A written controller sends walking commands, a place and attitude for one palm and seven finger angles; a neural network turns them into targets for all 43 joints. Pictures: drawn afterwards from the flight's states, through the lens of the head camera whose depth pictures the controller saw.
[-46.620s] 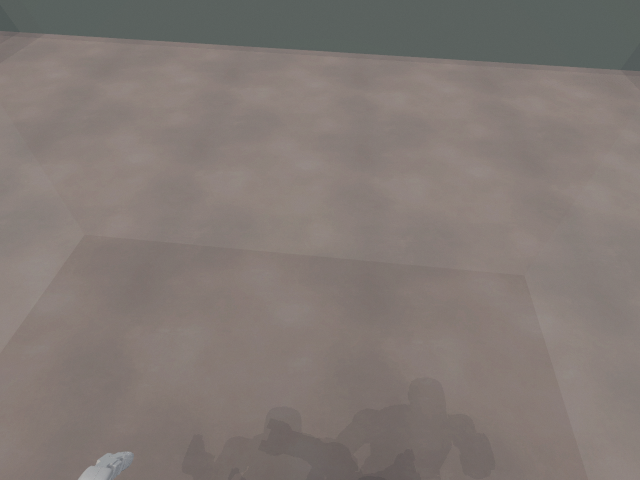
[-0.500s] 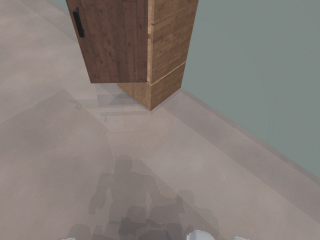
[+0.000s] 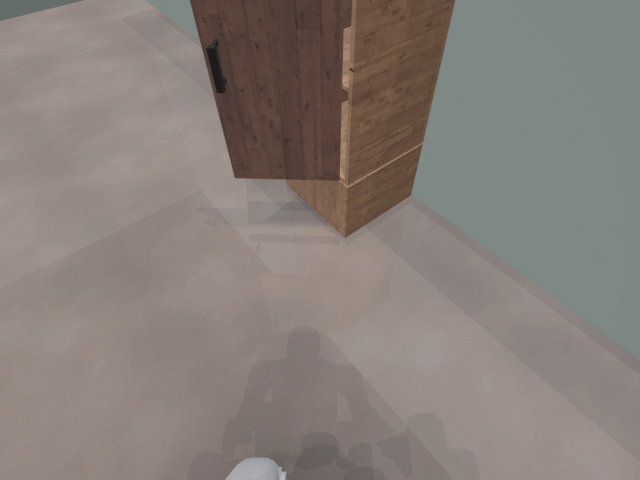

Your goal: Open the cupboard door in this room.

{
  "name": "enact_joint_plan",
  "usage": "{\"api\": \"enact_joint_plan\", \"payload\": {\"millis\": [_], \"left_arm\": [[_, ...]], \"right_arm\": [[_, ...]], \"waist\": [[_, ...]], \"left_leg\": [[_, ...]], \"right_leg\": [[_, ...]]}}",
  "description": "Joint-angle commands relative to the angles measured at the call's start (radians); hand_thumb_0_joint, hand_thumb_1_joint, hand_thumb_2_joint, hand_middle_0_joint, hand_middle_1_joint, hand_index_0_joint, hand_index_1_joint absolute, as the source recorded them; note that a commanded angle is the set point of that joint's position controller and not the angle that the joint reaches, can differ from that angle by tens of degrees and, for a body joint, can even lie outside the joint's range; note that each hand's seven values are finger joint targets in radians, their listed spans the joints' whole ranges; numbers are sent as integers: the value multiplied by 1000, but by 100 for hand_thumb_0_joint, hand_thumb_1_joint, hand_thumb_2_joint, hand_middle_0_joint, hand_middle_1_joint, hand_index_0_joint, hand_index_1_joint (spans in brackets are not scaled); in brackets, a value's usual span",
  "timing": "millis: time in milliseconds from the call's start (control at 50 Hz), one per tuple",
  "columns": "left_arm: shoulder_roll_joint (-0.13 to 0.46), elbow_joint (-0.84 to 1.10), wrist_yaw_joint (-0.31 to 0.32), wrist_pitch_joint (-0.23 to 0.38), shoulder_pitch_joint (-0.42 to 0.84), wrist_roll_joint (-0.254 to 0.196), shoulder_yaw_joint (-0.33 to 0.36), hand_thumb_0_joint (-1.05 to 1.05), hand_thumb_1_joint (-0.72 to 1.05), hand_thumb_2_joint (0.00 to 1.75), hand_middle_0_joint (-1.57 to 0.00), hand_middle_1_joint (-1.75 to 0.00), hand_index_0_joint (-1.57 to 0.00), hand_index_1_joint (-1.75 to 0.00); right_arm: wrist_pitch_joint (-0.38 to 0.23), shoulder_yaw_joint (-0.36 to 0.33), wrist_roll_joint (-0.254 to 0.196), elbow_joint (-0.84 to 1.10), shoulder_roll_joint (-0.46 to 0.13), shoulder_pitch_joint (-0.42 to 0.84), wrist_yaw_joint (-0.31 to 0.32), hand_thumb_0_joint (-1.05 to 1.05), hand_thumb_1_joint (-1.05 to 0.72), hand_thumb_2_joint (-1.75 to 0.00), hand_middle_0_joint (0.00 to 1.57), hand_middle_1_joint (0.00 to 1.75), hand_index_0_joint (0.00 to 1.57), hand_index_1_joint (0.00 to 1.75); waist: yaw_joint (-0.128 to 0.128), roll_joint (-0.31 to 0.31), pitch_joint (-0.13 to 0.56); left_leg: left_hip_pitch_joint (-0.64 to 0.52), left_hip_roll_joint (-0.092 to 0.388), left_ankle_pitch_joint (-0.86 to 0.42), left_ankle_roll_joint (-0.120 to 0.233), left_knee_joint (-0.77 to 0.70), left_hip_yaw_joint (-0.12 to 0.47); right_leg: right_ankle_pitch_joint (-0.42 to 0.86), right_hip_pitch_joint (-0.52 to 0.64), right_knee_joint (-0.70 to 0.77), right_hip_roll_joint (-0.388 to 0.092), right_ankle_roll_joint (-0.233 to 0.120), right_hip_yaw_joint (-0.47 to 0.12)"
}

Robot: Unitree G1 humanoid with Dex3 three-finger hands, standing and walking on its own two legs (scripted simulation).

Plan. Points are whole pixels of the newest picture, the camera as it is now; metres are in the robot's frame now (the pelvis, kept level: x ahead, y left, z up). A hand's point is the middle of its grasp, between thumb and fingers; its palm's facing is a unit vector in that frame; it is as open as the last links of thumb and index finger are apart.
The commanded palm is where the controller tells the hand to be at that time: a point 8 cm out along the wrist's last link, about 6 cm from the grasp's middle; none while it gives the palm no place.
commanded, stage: take the last steps up to it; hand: left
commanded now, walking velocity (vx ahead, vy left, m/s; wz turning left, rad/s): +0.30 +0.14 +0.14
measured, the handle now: (218, 66) +1.07 +0.34 -0.03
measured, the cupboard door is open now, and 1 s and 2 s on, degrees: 48 48 48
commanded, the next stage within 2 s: come to a stop and stand still in 1.46 s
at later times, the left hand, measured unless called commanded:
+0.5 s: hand out of the picture +0.13 +0.30 -0.18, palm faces +0.08 -0.98 -0.17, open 7.4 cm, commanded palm none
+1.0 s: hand (194, 337) +0.36 +0.26 -0.17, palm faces +0.04 -0.98 -0.22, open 7.1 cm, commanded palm none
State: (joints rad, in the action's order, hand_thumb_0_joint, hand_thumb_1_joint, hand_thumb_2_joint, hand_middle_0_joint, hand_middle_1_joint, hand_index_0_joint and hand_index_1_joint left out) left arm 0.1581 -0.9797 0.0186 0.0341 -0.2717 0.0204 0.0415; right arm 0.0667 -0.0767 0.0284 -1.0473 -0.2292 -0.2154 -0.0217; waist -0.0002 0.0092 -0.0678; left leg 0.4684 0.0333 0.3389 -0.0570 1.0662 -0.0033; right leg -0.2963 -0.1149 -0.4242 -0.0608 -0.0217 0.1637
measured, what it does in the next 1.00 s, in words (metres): walks ahead: left foot, then right foot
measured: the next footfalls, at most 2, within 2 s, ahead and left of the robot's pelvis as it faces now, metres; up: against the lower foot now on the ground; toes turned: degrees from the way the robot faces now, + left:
left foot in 0.24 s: +0.11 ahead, +0.19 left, +0.00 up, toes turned +9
right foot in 0.80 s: +0.33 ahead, -0.01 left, +0.00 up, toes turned -8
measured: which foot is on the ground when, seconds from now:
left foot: up 0.00-0.22, down 0.24-0.80, up 0.82-1.00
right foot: down 0.00-0.24, up 0.26-0.78, down 0.80-1.00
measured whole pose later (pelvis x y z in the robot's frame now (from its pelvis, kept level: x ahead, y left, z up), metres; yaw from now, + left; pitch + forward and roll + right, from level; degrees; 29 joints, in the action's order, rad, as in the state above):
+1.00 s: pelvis +0.28 +0.07 +0.00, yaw +0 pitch -1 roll +0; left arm 0.17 -1.01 0.03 0.07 -0.18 0.01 0.07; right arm -0.01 -0.04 0.03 -1.11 -0.13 -0.30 0.00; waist 0.04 0.01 -0.10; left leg 0.48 0.10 0.32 -0.01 1.05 -0.05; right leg -0.23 -0.20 -0.44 0.01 -0.07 0.16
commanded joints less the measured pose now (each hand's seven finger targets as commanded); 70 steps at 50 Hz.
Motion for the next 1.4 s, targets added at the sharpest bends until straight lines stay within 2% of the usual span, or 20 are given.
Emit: {"api": "enact_joint_plan", "payload": {"millis": [0, 120, 180, 200, 220, 240, 260, 360, 660, 740, 760, 780, 800, 840, 920, 1100, 1180, 1200, 1240, 1380], "left_arm": [[174, -9, 3, 24, -131, 6, 43, 0, 90, 90, -20, -30, -20, -30], [194, -49, -7, 23, -134, 17, 44, 0, 90, 90, -20, -30, -20, -30], [200, -57, -12, 14, -91, 10, 43, 0, 90, 90, -20, -30, -20, -30], [173, -51, -18, 11, -85, 6, 36, 0, 90, 90, -20, -30, -20, -30], [107, -29, -25, 8, -96, -3, 23, 0, 90, 90, -20, -30, -20, -30], [88, 16, -18, 6, -18, 2, 11, 0, 90, 90, -20, -30, -20, -30], [97, 32, -17, 8, 43, -2, 13, 0, 90, 90, -20, -30, -20, -30], [72, -43, -36, -11, -43, 7, 19, 0, 90, 90, -20, -30, -20, -30], [56, 83, -43, -15, 269, 0, 4, 0, 90, 90, -20, -30, -20, -30], [94, 9, -37, 1, 22, 0, 23, 0, 90, 90, -20, -30, -20, -30], [165, -37, -27, 13, -132, 7, 43, 0, 90, 90, -20, -30, -20, -30], [252, -72, -18, 19, -253, 1, 69, 0, 90, 90, -20, -30, -20, -30], [260, -66, -10, 17, -224, -17, 63, 0, 90, 90, -20, -30, -20, -30], [174, -26, -1, 18, -53, -18, 38, 0, 90, 90, -20, -30, -20, -30], [82, -26, -2, 41, 10, -8, 15, 0, 90, 90, -20, -30, -20, -30], [125, -96, -12, 50, -89, 3, 25, 0, 90, 90, -20, -30, -20, -30], [140, -105, -14, 37, -68, -1, 29, 0, 90, 90, -20, -30, -20, -30], [120, -97, -18, 34, -60, -4, 23, 0, 90, 90, -20, -30, -20, -30], [73, -40, -21, 38, -33, -9, 5, 0, 90, 90, -20, -30, -20, -30], [37, -72, -29, -6, -68, 4, 12, 0, 90, 90, -20, -30, -20, -30]], "right_arm": [[-38, -1, -3, 114, -39, 142, -9, 0, -90, -90, 20, 30, 20, 30], [-62, 17, -10, 139, -6, 181, -25, 0, -90, -90, 20, 30, 20, 30], [-82, 16, -8, 87, -24, 21, -16, 0, -90, -90, 20, 30, 20, 30], [-92, 3, -7, 51, -85, -96, -4, 0, -90, -90, 20, 30, 20, 30], [-103, -29, 3, 19, -195, -238, 10, 0, -90, -90, 20, 30, 20, 30], [-95, -37, 1, 2, -245, -332, 28, 0, -90, -90, 20, 30, 20, 30], [-89, -31, -2, 7, -230, -294, 39, 0, -90, -90, 20, 30, 20, 30], [-130, 24, -6, 48, -68, -109, 44, 0, -90, -90, 20, 30, 20, 30], [-138, 38, 9, -74, -46, -315, 57, 0, -90, -90, 20, 30, 20, 30], [-132, 35, -5, -84, -70, -282, 57, 0, -90, -90, 20, 30, 20, 30], [-135, 33, -19, -68, -53, -261, 48, 0, -90, -90, 20, 30, 20, 30], [-140, 37, -31, -39, -9, -274, 47, 0, -90, -90, 20, 30, 20, 30], [-131, 28, -30, -22, -38, -208, 45, 0, -90, -90, 20, 30, 20, 30], [-116, 23, -20, -10, 8, -122, 38, 0, -90, -90, 20, 30, 20, 30], [-85, 29, -5, -40, 69, -203, 26, 0, -90, -90, 20, 30, 20, 30], [-104, 22, -5, 49, 49, 46, 1, 0, -90, -90, 20, 30, 20, 30], [-121, 18, -1, 23, 3, -28, 9, 0, -90, -90, 20, 30, 20, 30], [-129, 7, 2, -10, -49, -138, 18, 0, -90, -90, 20, 30, 20, 30], [-123, -18, 9, -33, -184, -316, 40, 0, -90, -90, 20, 30, 20, 30], [-141, 32, -5, 26, -57, -94, 55, 0, -90, -90, 20, 30, 20, 30]], "waist": [[-70, -146, -20], [-61, -201, -44], [17, -150, 11], [68, -20, 78], [124, 258, 172], [159, 300, 164], [137, 151, 85], [4, 97, -17], [49, 72, -64], [-74, 43, 59], [-134, -58, 153], [-152, -264, 264], [-142, -164, 212], [-71, -78, 19], [25, -131, 30], [-30, -132, -5], [36, -55, -1], [81, 39, 54], [129, 265, 159], [-13, 90, 54]], "left_leg": [[215, 42, -14, -3, -82, 5], [-7, 11, 8, 29, -376, -77], [-349, -53, -82, 45, -579, -155], [-531, -19, -53, 61, -632, -114], [-696, 227, 6, 137, -696, 232], [-676, 354, -30, 224, -814, 413], [-588, 385, -46, 259, -826, 379], [-332, 246, -201, 200, -895, 115], [-492, 249, -653, 206, -811, -19], [-384, 180, -819, 150, -506, -85], [-183, 117, -631, 112, -280, -123], [70, -43, 122, 58, 59, -165], [116, -15, 246, 71, 225, -34], [137, 65, 81, 70, 210, 21], [4, 88, -31, 38, 5, -21], [10, 50, -74, 31, -382, -75], [-295, -12, -149, 49, -583, -127], [-474, 39, -159, 79, -627, -52], [-642, 398, -327, 274, -764, 395], [-297, 251, -363, 213, -850, 68]], "right_leg": [[92, 152, 232, -326, -115, -273], [89, 13, 197, -311, -94, -166], [34, -157, 72, -234, -43, -78], [52, -229, -116, -179, -14, -29], [-181, -423, -415, -46, 41, 55], [-346, -551, -646, 3, 39, -27], [-291, -586, -750, -50, 13, -102], [2, -492, -772, -81, 21, -142], [67, -438, -283, -12, -15, -66], [133, -9, -118, 62, -59, -27], [203, 267, -100, -68, -113, -188], [389, 479, 5, -359, -249, -589], [365, 354, 95, -409, -285, -633], [210, 64, 172, -325, -211, -483], [295, -94, 216, -207, -136, -209], [273, 10, 198, -230, -152, -230], [257, -121, 49, -179, -102, -170], [253, -212, -143, -119, -69, -121], [-293, -481, -653, 49, -7, -57], [-31, -391, -676, -53, 20, -140]]}}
